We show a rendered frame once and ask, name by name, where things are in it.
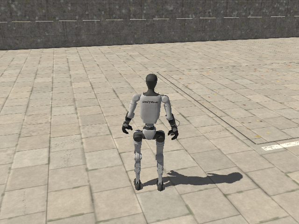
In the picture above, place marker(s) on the left robot shin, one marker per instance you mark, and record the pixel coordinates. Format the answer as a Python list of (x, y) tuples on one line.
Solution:
[(137, 168)]

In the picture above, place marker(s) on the robot right forearm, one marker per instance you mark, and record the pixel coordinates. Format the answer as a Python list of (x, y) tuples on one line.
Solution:
[(173, 124)]

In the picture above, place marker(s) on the robot right upper arm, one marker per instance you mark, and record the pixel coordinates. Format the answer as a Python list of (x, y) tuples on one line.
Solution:
[(167, 106)]

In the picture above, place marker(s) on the left robot hand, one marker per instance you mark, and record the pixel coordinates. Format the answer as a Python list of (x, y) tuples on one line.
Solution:
[(128, 127)]

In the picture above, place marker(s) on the right robot hand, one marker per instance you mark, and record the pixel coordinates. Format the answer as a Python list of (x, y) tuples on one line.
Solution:
[(173, 133)]

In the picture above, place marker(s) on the robot left upper arm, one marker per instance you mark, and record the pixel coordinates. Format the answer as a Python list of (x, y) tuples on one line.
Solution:
[(132, 106)]

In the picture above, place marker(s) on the left robot thigh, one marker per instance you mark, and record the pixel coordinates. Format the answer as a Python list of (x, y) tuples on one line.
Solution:
[(137, 140)]

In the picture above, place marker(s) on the robot left forearm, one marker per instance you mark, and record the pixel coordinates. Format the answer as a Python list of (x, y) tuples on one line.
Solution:
[(126, 121)]

